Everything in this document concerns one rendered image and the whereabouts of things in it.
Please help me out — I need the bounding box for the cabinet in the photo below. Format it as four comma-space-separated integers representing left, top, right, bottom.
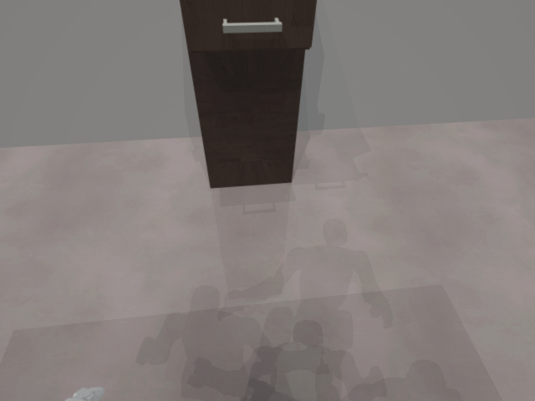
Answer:
180, 0, 305, 188

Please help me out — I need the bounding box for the drawer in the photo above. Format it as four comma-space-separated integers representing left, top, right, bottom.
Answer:
181, 0, 317, 53

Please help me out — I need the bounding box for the handle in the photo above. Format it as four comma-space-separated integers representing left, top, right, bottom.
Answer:
222, 18, 283, 33

